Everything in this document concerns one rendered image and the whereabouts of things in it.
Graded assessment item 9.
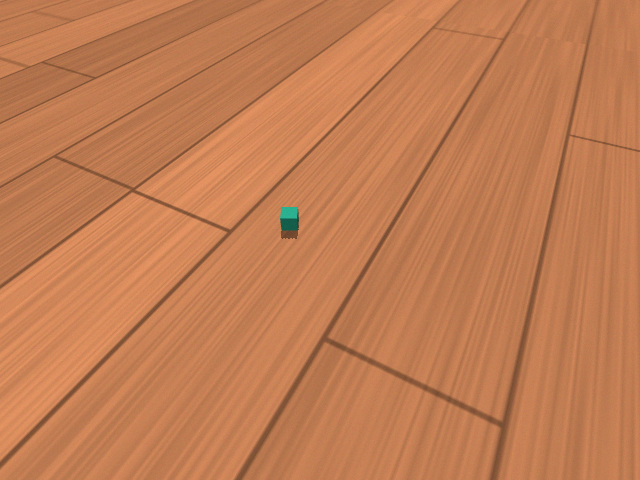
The cube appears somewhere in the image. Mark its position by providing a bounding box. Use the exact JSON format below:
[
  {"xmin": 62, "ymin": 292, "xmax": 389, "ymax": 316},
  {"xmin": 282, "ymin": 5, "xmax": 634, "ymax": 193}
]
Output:
[{"xmin": 280, "ymin": 207, "xmax": 299, "ymax": 231}]

